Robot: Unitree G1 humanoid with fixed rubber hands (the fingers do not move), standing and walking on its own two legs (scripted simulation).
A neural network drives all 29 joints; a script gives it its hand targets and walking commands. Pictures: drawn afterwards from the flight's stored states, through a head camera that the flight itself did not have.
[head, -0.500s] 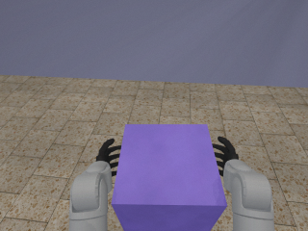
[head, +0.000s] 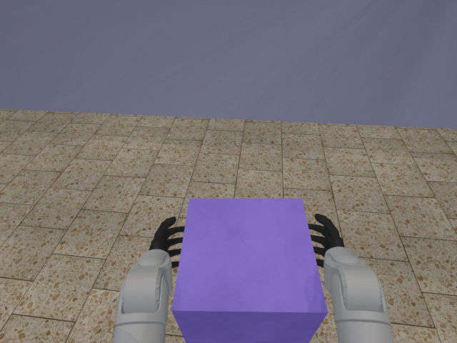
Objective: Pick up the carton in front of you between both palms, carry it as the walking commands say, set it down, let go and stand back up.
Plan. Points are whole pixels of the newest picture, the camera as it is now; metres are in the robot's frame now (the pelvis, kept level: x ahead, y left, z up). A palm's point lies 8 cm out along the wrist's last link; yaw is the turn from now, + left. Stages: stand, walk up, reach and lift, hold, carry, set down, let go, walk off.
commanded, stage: carry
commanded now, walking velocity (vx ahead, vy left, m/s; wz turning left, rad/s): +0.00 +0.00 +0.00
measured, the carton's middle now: (245, 280) +0.27 +0.00 -0.03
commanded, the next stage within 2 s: hold in 0.66 s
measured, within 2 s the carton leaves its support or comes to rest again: neither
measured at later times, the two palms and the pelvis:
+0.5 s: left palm (159, 255) +0.28 +0.15 +0.04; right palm (326, 252) +0.28 -0.14 +0.04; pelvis -0.01 +0.01 +0.00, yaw +0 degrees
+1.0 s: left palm (139, 278) +0.23 +0.18 +0.05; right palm (314, 254) +0.27 -0.12 +0.05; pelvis -0.03 -0.01 +0.01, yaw +6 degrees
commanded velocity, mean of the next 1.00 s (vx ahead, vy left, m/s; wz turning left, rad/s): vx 0.00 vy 0.00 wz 0.00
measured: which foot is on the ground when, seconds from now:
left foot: down 0.00-1.00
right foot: down 0.00-1.00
